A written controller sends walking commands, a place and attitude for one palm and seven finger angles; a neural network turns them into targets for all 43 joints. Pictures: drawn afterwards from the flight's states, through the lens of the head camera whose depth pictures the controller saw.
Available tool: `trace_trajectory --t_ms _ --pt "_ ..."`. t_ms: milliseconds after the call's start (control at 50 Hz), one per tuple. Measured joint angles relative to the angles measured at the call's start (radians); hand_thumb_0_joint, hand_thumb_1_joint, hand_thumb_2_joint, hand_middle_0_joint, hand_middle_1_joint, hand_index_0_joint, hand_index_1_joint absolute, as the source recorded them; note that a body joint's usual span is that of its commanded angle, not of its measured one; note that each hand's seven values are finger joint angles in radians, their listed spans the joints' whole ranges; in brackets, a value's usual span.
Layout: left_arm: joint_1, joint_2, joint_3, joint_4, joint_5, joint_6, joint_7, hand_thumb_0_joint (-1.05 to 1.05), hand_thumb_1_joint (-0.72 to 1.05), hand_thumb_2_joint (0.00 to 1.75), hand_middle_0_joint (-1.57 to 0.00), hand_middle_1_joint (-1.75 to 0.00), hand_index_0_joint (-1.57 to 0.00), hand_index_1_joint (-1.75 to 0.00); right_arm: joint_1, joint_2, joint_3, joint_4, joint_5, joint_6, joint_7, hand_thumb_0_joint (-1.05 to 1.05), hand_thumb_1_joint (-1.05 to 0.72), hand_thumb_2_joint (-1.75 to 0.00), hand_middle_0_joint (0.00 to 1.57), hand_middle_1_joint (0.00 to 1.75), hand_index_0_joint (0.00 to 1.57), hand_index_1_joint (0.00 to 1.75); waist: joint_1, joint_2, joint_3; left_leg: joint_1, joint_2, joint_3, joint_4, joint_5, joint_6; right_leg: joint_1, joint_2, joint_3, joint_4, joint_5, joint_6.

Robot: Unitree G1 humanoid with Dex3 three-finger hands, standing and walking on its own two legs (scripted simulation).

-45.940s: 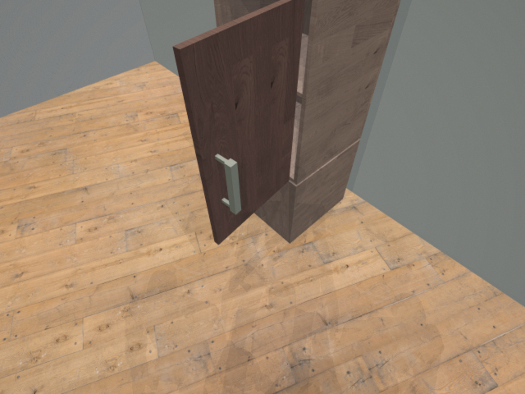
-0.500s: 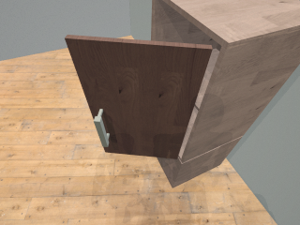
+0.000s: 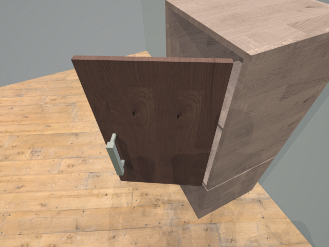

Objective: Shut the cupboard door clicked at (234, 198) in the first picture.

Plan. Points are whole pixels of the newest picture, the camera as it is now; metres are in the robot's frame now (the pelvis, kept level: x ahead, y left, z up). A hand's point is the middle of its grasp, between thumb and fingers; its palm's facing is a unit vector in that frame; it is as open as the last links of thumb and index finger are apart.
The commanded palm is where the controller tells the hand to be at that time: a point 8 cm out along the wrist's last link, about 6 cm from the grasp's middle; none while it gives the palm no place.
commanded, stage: come to a stop and stand still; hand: left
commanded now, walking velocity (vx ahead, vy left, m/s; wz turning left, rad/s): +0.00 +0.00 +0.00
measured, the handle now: (117, 155) +0.42 +0.19 -0.09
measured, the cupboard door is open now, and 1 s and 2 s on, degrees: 60 60 60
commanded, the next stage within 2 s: look again from close up in 0.18 s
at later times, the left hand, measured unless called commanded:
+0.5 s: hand out of the picture -0.01 +0.16 -0.17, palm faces +0.01 -0.98 -0.18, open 7.3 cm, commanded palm none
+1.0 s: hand out of the picture +0.06 +0.19 -0.13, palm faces +0.17 -0.95 -0.26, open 7.2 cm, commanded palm +0.10 +0.20 -0.07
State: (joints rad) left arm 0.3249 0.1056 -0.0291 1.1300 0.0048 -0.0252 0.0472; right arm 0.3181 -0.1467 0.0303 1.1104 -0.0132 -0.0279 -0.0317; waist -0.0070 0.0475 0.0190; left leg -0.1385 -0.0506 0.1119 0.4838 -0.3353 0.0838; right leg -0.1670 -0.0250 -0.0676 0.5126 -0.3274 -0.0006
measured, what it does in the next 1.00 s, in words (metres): stands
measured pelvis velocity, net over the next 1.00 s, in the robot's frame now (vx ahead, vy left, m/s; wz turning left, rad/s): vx -0.01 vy -0.01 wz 0.02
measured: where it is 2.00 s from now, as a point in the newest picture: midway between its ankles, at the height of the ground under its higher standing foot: outside the picture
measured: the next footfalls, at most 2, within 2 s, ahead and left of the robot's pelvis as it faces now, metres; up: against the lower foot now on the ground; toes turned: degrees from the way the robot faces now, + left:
none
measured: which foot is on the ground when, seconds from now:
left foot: down 0.00-1.00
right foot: down 0.00-1.00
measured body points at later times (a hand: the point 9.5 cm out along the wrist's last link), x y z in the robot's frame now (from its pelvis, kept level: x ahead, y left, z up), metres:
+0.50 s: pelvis +0.00 +0.00 +0.00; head +0.02 +0.00 +0.45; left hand -0.01 +0.21 -0.16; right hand -0.01 -0.21 -0.16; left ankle -0.04 +0.06 -0.73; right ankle -0.03 -0.12 -0.73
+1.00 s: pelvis -0.01 -0.01 +0.00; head +0.01 -0.01 +0.45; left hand +0.05 +0.24 -0.11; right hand +0.00 -0.23 -0.14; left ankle -0.04 +0.06 -0.73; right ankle -0.03 -0.12 -0.72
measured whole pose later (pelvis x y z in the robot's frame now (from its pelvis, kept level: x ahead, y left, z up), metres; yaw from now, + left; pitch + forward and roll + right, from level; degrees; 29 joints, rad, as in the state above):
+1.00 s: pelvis -0.01 -0.01 +0.00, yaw +1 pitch +0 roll +1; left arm 0.48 0.20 0.00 0.50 -0.09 0.03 0.12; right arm 0.38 -0.15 0.03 1.01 0.03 -0.22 -0.08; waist -0.02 -0.02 0.04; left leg -0.15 -0.07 0.10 0.45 -0.30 0.07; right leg -0.26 -0.02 -0.04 0.65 -0.34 -0.01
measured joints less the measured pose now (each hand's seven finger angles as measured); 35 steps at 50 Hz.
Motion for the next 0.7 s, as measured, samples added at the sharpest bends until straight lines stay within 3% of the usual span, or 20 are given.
trace_trajectory --t_ms 280,700 --pt "-0.036 0.026 0.013 -0.017 0.001 0.013 0.001 0.01 0.93 0.9 -0.2 -0.3 -0.2 -0.29 -0.015 0.008 -0.002 0.021 0.002 -0.005 -0.003 0.0 -0.91 -0.9 0.2 0.3 0.2 0.3 0.003 -0.032 0.025 0.03 -0.006 0.009 -0.062 0.03 0.0 0.015 -0.002 0.011 -0.035 0.019 0.001" --pt "-0.028 0.009 0.011 -0.004 0.003 0.021 -0.002 0.0 0.92 0.9 -0.2 -0.3 -0.2 -0.29 -0.033 0.014 -0.005 0.035 0.004 -0.003 -0.005 0.0 -0.91 -0.9 0.2 0.3 0.2 0.3 0.009 -0.04 0.043 0.048 -0.009 0.009 -0.097 0.051 0.001 0.029 -0.002 0.012 -0.062 0.036 0.003"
